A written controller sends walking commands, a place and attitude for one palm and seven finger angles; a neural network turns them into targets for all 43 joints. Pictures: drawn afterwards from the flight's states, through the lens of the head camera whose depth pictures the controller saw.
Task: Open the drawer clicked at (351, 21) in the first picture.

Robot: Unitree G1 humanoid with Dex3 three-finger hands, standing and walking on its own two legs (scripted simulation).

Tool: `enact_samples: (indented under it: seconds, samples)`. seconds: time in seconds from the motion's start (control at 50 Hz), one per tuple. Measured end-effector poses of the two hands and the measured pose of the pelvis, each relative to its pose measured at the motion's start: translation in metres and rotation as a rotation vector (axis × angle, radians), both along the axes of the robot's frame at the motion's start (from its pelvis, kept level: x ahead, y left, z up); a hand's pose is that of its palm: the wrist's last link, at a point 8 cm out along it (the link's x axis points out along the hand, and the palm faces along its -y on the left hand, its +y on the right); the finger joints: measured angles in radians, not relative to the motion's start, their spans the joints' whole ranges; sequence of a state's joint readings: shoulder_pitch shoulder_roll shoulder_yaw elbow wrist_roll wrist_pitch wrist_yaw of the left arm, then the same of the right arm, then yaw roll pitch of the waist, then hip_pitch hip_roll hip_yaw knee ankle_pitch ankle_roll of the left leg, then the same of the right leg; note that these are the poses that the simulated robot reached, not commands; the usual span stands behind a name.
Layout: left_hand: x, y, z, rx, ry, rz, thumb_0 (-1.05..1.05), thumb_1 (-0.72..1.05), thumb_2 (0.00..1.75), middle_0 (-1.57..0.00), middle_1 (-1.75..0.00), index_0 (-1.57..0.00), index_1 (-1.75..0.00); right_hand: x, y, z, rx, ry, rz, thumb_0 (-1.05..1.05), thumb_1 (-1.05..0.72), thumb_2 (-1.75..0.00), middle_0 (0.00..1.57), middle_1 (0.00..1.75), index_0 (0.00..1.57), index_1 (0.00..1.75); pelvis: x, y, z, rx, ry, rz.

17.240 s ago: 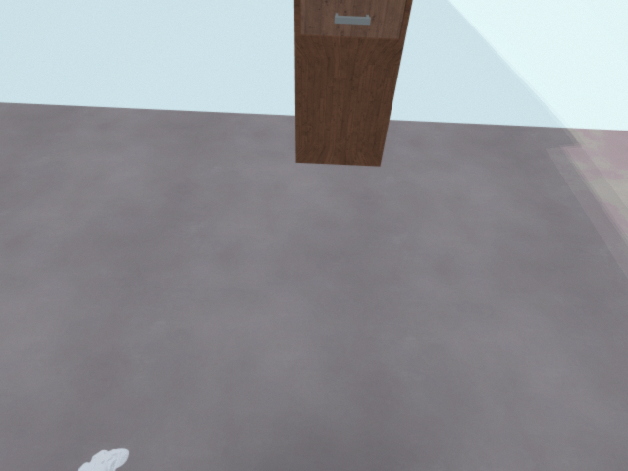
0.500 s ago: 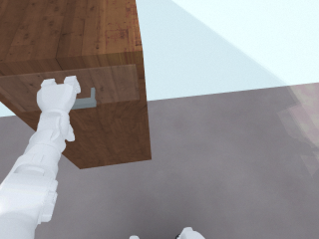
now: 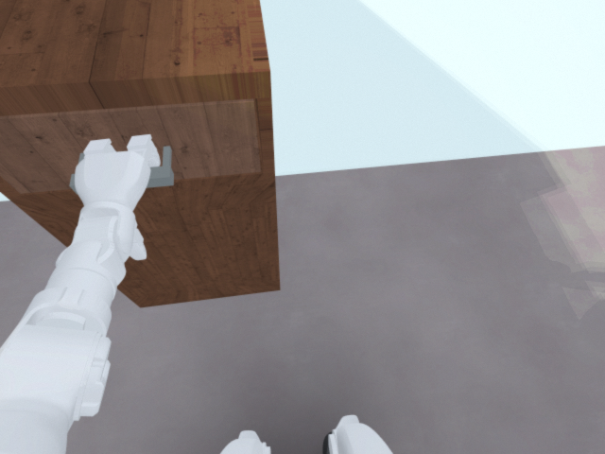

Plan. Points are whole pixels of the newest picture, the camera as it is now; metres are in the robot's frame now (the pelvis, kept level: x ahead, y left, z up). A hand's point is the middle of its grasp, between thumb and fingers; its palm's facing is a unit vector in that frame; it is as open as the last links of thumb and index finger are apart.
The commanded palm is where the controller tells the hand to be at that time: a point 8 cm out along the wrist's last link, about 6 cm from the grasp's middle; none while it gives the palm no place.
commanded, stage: lower the fingers behind the handle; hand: left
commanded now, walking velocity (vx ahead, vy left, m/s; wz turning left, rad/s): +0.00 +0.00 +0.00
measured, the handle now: (125, 168) +0.52 +0.25 +0.01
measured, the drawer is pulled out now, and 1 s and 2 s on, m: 0.00 0.00 0.04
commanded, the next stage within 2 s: close the thumb around the handle in 0.56 s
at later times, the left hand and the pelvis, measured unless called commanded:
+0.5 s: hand (125, 205) +0.47 +0.25 -0.02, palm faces -0.07 -0.02 -1.00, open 13.8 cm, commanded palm +0.46 +0.24 +0.04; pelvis +0.00 +0.00 -0.01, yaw +0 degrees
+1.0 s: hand (128, 203) +0.47 +0.24 -0.02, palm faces -0.07 -0.04 -1.00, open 10.6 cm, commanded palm +0.46 +0.23 +0.04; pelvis +0.00 +0.00 -0.01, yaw -1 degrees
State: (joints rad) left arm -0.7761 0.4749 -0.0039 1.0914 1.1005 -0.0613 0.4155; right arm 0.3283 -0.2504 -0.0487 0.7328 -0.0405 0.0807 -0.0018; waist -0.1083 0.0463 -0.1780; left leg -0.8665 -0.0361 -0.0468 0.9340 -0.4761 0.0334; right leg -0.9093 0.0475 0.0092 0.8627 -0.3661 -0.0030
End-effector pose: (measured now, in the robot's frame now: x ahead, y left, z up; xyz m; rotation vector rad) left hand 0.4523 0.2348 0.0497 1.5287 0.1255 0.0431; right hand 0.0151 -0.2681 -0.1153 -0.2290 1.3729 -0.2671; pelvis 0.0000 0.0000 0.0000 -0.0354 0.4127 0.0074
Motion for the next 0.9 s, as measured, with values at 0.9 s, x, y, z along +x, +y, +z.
enact_samples:
  seconds: [0.9]
  samples:
    - [0.004, 0.007, -0.012, 0.024, 0.016, 0.034, 0.00, -0.24, 0.41, -0.33, -1.22, -0.34, -1.22, -0.010, 0.003, -0.007, 0.010, 0.019, -0.010, 0.00, -0.90, -0.90, 0.20, 0.30, 0.20, 0.30, -0.002, 0.001, -0.007, -0.003, 0.020, -0.009]
